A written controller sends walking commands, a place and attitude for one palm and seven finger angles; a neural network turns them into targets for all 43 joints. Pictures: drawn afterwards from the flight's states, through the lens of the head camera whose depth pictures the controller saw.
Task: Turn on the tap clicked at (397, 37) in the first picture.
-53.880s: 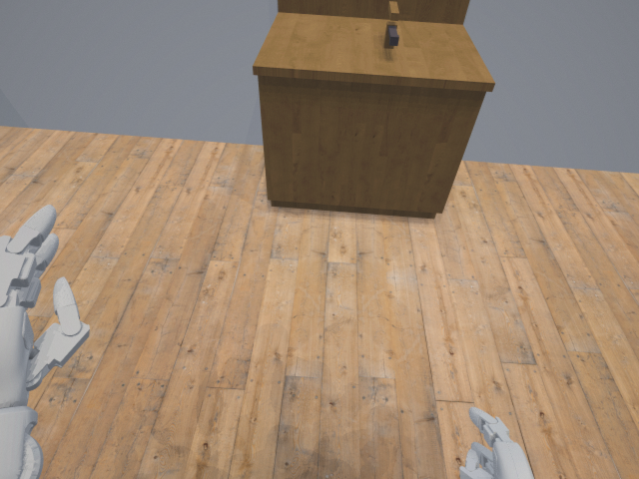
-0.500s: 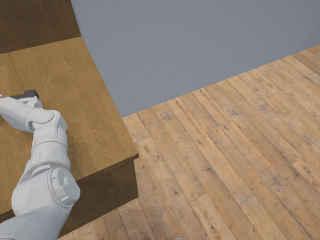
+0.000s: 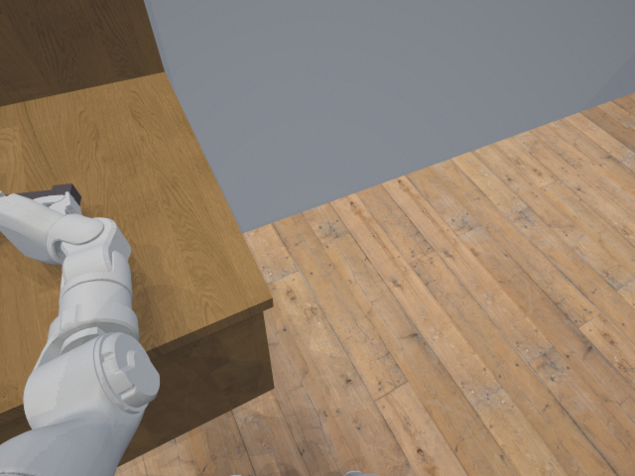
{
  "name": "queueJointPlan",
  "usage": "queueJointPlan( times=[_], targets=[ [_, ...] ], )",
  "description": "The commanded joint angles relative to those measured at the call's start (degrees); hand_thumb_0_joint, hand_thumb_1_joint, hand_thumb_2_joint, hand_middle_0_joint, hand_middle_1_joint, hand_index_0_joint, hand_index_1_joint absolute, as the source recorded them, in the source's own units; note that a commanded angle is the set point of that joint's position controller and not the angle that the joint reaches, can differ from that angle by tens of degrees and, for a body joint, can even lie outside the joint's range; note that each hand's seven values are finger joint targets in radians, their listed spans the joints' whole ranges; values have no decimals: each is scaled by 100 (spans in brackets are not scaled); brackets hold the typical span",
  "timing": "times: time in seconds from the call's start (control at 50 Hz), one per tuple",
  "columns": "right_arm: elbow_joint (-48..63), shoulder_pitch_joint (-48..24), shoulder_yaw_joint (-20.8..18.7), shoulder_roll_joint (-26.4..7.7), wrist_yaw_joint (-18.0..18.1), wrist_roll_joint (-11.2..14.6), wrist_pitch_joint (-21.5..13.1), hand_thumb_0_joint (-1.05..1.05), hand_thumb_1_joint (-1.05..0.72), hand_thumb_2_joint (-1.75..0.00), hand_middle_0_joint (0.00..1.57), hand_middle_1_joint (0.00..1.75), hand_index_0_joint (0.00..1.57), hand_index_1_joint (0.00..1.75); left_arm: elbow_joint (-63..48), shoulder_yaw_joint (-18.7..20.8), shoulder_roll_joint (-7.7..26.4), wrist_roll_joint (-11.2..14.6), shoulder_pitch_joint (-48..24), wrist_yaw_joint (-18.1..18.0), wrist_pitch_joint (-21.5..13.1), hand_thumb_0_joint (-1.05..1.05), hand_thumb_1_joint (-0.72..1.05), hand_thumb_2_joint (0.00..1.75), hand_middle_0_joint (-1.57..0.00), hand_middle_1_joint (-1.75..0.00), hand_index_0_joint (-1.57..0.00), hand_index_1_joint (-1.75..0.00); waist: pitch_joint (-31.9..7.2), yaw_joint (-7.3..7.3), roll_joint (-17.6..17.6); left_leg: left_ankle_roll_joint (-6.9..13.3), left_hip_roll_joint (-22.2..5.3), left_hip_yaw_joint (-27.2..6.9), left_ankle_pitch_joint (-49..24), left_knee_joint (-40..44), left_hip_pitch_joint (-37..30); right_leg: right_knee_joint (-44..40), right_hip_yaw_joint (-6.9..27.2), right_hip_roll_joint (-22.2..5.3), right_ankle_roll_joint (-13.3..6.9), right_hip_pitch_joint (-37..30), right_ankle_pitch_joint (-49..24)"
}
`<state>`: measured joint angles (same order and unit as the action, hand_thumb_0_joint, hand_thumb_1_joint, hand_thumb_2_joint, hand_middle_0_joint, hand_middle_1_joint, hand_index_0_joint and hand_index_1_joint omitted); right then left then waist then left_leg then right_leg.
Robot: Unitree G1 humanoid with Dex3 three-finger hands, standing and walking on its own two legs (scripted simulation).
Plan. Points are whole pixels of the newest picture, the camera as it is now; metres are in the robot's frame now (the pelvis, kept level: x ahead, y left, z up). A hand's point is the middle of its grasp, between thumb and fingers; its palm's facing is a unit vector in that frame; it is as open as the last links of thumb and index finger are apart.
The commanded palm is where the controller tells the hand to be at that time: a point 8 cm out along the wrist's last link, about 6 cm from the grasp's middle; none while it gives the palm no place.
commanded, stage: lift the hand up off the lever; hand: left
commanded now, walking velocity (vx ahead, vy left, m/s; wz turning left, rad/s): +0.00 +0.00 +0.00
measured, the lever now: (65, 199) +0.49 +0.30 +0.04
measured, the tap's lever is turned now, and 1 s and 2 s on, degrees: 75 53 53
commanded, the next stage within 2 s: draw the hand back beside the body in 0.06 s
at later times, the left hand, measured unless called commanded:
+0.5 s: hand (51, 251) +0.39 +0.28 +0.07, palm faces +0.56 -0.80 -0.20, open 7.7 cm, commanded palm +0.35 +0.29 +0.15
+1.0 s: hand out of the picture +0.27 +0.26 +0.17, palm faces +0.40 -0.88 -0.27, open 7.6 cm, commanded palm +0.23 +0.29 +0.19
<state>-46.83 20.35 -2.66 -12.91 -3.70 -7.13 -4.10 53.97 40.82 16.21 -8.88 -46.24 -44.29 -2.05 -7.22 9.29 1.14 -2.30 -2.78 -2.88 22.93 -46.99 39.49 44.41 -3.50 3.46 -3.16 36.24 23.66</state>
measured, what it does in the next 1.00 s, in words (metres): stands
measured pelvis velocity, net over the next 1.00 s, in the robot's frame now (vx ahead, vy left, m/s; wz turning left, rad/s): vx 0.00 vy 0.01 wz -0.01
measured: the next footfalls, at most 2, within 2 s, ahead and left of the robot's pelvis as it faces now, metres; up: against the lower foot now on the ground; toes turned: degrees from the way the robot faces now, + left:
none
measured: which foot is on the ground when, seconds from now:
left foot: down 0.00-1.00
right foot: down 0.00-1.00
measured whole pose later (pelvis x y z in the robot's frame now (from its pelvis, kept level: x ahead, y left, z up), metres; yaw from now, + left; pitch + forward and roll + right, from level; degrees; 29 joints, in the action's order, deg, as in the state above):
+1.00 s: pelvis +0.00 +0.01 +0.04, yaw +0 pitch -3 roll +0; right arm -36.9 9.1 0.5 -13.1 3.5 0.5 -2.7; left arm 0.1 13.7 16.9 3.7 3.4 -6.3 -3.2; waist 1.9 -3.2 3.6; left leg -0.7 -0.8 -0.3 12.5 -21.6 5.9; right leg 21.6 -0.9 1.4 -1.7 4.2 14.1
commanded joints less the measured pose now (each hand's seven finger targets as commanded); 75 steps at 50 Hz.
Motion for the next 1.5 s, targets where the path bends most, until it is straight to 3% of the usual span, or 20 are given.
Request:
queueJointPlan(
  times=[0.0,0.14,0.16,0.18,0.2,0.26,0.34,0.36,0.4,0.46,0.5,0.58,0.62,0.68,0.8,0.9,1.02,1.08,1.34,1.48],
  targets=[
    [263,647,-281,-937,60,15,-179,0,-90,-90,20,30,20,30,-2597,-840,2405,-668,-3873,-241,-1050,0,90,90,-15,-15,-15,-15,-2968,-186,1590,238,144,97,-3265,155,-2161,-275,75,-100,205,-1039,-2912],
    [212,712,-295,-967,75,19,-221,0,-90,-90,20,30,20,30,-2577,-737,2588,-672,-3985,-225,-1073,0,90,90,-15,-15,-15,-15,-3062,-159,1470,266,157,114,-3133,121,-2098,-248,103,-112,221,-1088,-2982],
    [436,509,-289,-1022,165,165,-138,0,-90,-90,20,30,20,30,-3026,-1374,2281,-396,-3560,539,-948,0,90,90,-15,-15,-15,-15,-3360,-106,1545,258,145,219,-3444,164,-2584,-315,267,-106,213,-1467,-3455],
    [516,588,-310,-1024,245,248,-144,0,-90,-90,20,30,20,30,-3406,-1191,2550,-220,-3430,914,-911,0,90,90,-15,-16,-15,-16,-3623,-263,1624,283,156,289,-3762,222,-2827,-440,300,-112,203,-1816,-3790],
    [631,518,-265,-994,307,321,-138,0,-90,-90,20,30,20,30,-3744,-1333,2414,-33,-3160,1205,-866,0,90,90,-15,-16,-15,-16,-3670,-327,1843,274,163,286,-3996,280,-2963,-486,319,-113,186,-1956,-3934],
    [733,287,-173,-933,452,442,-179,0,-90,-90,20,30,20,30,-4219,-1321,2425,314,-2312,1795,-822,0,90,90,-16,-17,-16,-17,-2948,-441,1424,336,152,291,-3707,505,-2714,-648,338,-92,202,-2153,-4139],
    [876,-16,-120,-854,607,516,-343,0,-90,-90,20,30,20,30,-5421,-1562,2179,628,-1413,2295,-1109,0,90,90,-16,-18,-16,-18,-2732,-555,1709,309,157,267,-3712,746,-3073,-764,311,-69,154,-2137,-3852],
    [786,107,-206,-1066,512,675,-346,0,-90,-90,20,30,20,30,-4342,-1079,3282,704,-449,2466,-789,0,90,90,-16,-18,-16,-18,-2716,-755,1855,179,233,294,-3407,1087,-3194,-926,385,-195,169,-2395,-3692],
    [1048,-166,-171,-1019,522,777,-481,0,-90,-90,20,30,20,30,-5559,-1704,2791,899,-1050,2765,-862,0,90,90,-16,-19,-16,-19,-2468,-631,2189,174,279,354,-3404,1335,-3592,-1196,342,-199,135,-2337,-3430],
    [1190,-358,-155,-983,601,816,-646,0,-90,-90,20,30,20,30,-5749,-2078,2334,1047,-418,2974,-839,0,90,90,-17,-20,-17,-20,-2100,-617,1255,213,260,252,-3499,1611,-3795,-1434,246,-145,177,-2412,-3363],
    [1214,-469,-142,-974,657,836,-721,0,-90,-90,20,30,20,30,-5917,-2323,2049,1103,-87,3097,-827,0,90,90,-17,-20,-17,-20,-1891,-645,1127,215,249,244,-3774,1723,-4034,-1577,220,-160,187,-2473,-3397],
    [1196,-718,-114,-879,621,845,-484,0,-90,-90,20,30,20,30,-4464,-2561,1256,1181,1934,3412,-628,0,90,90,-17,-22,-17,-22,-589,-858,-274,362,266,357,-2986,2057,-3328,-1874,222,-207,271,-2774,-3378],
    [1319,-874,-76,-838,595,904,-250,0,-90,-90,20,30,20,30,-4114,-2653,954,1256,2736,3633,-562,0,90,90,-17,-22,-17,-22,-231,-959,-490,390,296,473,-2495,2219,-3122,-1981,242,-275,273,-2894,-3203],
    [1537,-1242,-30,-832,626,960,43,0,-90,-90,20,30,20,30,-4418,-2489,1142,1391,3104,3879,-475,0,90,90,-18,-23,-18,-23,162,-1032,-620,408,277,510,-2102,2375,-3026,-2199,321,-330,292,-2985,-2925],
    [1771,-1622,65,-717,718,859,53,0,-90,-90,20,30,20,30,-6122,-2005,1703,1335,2695,3864,-560,0,90,90,-18,-25,-18,-25,-255,-1103,218,378,291,479,-2383,2540,-3605,-2389,366,-314,239,-3214,-2900],
    [1788,-1670,104,-655,772,767,-133,0,-90,-90,20,30,20,30,-6951,-2127,1515,1261,3037,3729,-578,0,90,90,-19,-26,-19,-26,-286,-1116,544,349,309,434,-2433,2665,-3911,-2535,315,-263,196,-3263,-2699],
    [1768,-1758,96,-631,771,736,-250,0,-90,-90,20,30,20,30,-7323,-2374,1123,1267,4159,3723,-585,0,90,90,-19,-28,-19,-28,37,-1140,263,344,274,418,-2207,2828,-3911,-2659,277,-251,212,-3250,-2385],
    [1777,-1766,63,-649,757,706,-257,0,-90,-90,20,30,20,30,-7558,-2114,1254,1286,4916,3730,-597,0,90,90,-20,-29,-20,-29,-19,-1236,-92,364,271,410,-2398,2833,-3841,-2648,258,-239,219,-3426,-2575],
    [1852,-1819,-5,-558,749,674,-460,0,-90,-90,20,30,20,30,-8958,-1890,1180,1255,6737,3732,-773,0,90,90,-20,-30,-20,-30,580,-1258,244,337,242,469,-1827,2810,-3641,-2858,304,-258,246,-3115,-1909],
    [1758,-1801,-22,-582,861,658,-533,0,-90,-90,20,30,20,30,-8660,-1925,1167,1211,6270,3673,-802,0,90,90,-20,-30,-20,-30,661,-1192,82,392,280,461,-1481,2784,-3684,-2909,309,-257,267,-2924,-1500]
  ],
)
